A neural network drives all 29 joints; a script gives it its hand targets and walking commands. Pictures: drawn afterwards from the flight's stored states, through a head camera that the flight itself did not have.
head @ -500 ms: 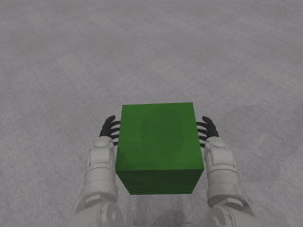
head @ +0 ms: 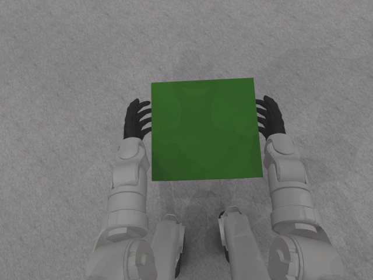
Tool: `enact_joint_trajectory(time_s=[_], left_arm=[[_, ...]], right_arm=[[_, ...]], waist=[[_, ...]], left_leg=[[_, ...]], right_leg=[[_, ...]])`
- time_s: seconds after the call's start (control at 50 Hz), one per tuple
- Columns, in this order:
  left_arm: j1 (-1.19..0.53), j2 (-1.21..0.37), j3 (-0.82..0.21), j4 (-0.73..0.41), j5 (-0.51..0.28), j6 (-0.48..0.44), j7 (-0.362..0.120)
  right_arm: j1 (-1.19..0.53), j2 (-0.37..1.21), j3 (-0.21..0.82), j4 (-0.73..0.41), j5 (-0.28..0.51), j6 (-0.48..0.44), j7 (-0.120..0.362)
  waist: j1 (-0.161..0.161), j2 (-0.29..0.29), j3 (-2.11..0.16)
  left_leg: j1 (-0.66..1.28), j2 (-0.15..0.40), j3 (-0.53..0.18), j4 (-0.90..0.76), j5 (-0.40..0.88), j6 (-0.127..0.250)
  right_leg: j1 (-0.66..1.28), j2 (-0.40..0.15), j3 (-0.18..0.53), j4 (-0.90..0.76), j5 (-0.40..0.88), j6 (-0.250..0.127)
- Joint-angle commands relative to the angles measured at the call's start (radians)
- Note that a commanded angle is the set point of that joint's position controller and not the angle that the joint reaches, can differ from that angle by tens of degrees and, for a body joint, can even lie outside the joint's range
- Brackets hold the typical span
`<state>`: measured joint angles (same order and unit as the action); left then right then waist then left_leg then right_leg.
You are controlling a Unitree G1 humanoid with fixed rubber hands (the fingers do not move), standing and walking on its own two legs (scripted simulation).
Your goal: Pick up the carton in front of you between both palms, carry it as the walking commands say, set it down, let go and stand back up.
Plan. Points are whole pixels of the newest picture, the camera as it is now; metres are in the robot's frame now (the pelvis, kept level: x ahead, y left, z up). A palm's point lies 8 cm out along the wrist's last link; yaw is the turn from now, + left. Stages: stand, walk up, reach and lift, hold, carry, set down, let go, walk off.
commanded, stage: set down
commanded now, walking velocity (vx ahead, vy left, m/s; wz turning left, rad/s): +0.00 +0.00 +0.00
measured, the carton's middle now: (202, 139) +0.42 -0.02 -0.15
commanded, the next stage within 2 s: none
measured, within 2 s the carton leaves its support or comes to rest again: rests again in 1.56 s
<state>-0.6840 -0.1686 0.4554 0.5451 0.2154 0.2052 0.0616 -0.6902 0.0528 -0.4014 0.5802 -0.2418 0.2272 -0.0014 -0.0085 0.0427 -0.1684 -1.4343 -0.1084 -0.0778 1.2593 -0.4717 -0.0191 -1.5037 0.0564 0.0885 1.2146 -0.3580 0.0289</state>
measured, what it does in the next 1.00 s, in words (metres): lowers itself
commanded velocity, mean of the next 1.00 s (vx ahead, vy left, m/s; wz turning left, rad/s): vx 0.00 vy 0.00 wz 0.00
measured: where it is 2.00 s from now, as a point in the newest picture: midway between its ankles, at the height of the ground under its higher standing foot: (202, 253)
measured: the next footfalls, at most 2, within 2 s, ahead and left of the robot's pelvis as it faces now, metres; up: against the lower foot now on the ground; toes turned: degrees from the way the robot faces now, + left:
none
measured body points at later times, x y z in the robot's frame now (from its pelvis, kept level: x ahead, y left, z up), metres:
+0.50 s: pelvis -0.03 -0.01 -0.13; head +0.26 -0.05 +0.21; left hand +0.46 +0.11 -0.24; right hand +0.46 -0.20 -0.25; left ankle +0.04 +0.12 -0.60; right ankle +0.09 -0.13 -0.60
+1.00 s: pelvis -0.05 -0.01 -0.23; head +0.31 -0.04 +0.04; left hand +0.49 +0.09 -0.39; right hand +0.49 -0.21 -0.40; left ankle +0.04 +0.12 -0.60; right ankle +0.09 -0.13 -0.60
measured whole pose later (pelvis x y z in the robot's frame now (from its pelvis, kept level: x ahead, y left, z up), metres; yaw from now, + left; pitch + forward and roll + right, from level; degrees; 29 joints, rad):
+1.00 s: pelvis -0.05 -0.01 -0.23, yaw +5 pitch +42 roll +4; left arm -1.26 0.02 0.39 0.81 0.05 0.19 0.21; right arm -1.29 -0.26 -0.31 0.89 -0.09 0.23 -0.03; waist -0.08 0.06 0.18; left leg -2.18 -0.22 -0.04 2.06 -0.62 -0.10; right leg -2.27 0.09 0.09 2.03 -0.49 0.05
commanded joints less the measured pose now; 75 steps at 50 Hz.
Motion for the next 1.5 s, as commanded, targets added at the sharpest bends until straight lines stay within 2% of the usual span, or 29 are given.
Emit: enact_joint_trajectory(time_s=[0.0, 0.12, 0.32, 0.48, 0.66, 0.78, 0.94, 1.02, 1.06, 1.2, 1.3, 1.48], left_arm=[[-0.512, -0.901, -0.555, 0.120, -0.064, 0.012, -0.189], [-0.594, -0.858, -0.524, 0.139, -0.072, -0.023, -0.151], [-0.777, -0.793, -0.549, 0.111, -0.129, -0.046, -0.101], [-0.911, -0.754, -0.514, 0.137, -0.148, -0.029, -0.095], [-1.037, -0.704, -0.453, 0.192, -0.148, -0.024, -0.096], [-1.114, -0.677, -0.461, 0.213, -0.176, -0.029, -0.089], [-1.224, -0.640, -0.516, 0.204, -0.244, -0.039, -0.076], [-1.254, -0.666, -0.567, 0.179, -0.276, -0.043, -0.073], [-1.253, -0.680, -0.592, 0.166, -0.288, -0.046, -0.070], [-1.202, -0.672, -0.546, 0.242, -0.247, -0.045, -0.084], [-1.213, -0.650, -0.508, 0.277, -0.234, -0.048, -0.090], [-1.233, -0.586, -0.462, 0.332, -0.234, -0.060, -0.105]], right_arm=[[-0.525, 0.863, 0.509, 0.071, 0.071, -0.006, 0.218], [-0.589, 0.824, 0.463, 0.124, 0.078, -0.027, 0.207], [-0.746, 0.774, 0.503, 0.113, 0.142, -0.039, 0.163], [-0.873, 0.737, 0.502, 0.127, 0.162, -0.017, 0.150], [-0.985, 0.683, 0.457, 0.190, 0.163, -0.009, 0.163], [-1.057, 0.627, 0.447, 0.221, 0.183, -0.018, 0.180], [-1.166, 0.554, 0.470, 0.223, 0.248, -0.036, 0.199], [-1.205, 0.541, 0.482, 0.183, 0.302, -0.046, 0.218], [-1.186, 0.542, 0.484, 0.190, 0.313, -0.046, 0.222], [-1.115, 0.526, 0.421, 0.297, 0.276, -0.041, 0.246], [-1.152, 0.495, 0.391, 0.310, 0.260, -0.049, 0.259], [-1.211, 0.422, 0.369, 0.325, 0.248, -0.074, 0.254]], waist=[[-0.029, -0.038, -0.756], [-0.036, -0.034, -0.824], [-0.047, -0.061, -0.967], [-0.057, -0.095, -0.976], [-0.066, -0.100, -0.926], [-0.084, -0.083, -0.913], [-0.113, -0.051, -0.922], [-0.140, 0.028, -0.905], [-0.149, 0.047, -0.923], [-0.156, 0.077, -0.759], [-0.154, 0.079, -0.686], [-0.162, 0.066, -0.597]], left_leg=[[0.186, -0.064, 0.048, -0.103, 0.225, -0.033], [0.072, -0.080, 0.068, 0.016, 0.240, -0.042], [-0.097, -0.107, 0.116, 0.207, 0.155, -0.048], [-0.241, -0.116, 0.146, 0.334, 0.087, -0.041], [-0.360, -0.118, 0.164, 0.461, 0.058, -0.033], [-0.372, -0.116, 0.168, 0.539, 0.073, -0.037], [-0.331, -0.110, 0.169, 0.646, 0.114, -0.039], [-0.307, -0.106, 0.172, 0.687, 0.178, -0.036], [-0.300, -0.106, 0.172, 0.699, 0.206, -0.038], [-0.383, -0.108, 0.161, 0.707, 0.161, -0.035], [-0.417, -0.108, 0.150, 0.706, 0.138, -0.030], [-0.455, -0.106, 0.136, 0.726, 0.112, -0.018]], right_leg=[[0.496, 0.086, -0.093, -0.006, 0.234, -0.024], [0.383, 0.091, -0.093, 0.105, 0.264, -0.018], [0.327, 0.095, -0.105, 0.270, 0.226, 0.008], [0.289, 0.086, -0.107, 0.367, 0.174, 0.020], [0.186, 0.075, -0.108, 0.475, 0.143, 0.021], [0.114, 0.064, -0.124, 0.562, 0.170, 0.018], [0.038, 0.049, -0.143, 0.677, 0.215, 0.012], [-0.014, 0.048, -0.140, 0.719, 0.277, -0.003], [-0.003, 0.047, -0.139, 0.735, 0.314, -0.006], [-0.131, 0.042, -0.139, 0.751, 0.249, -0.018], [-0.202, 0.037, -0.137, 0.762, 0.205, -0.025], [-0.240, 0.026, -0.125, 0.779, 0.168, -0.034]])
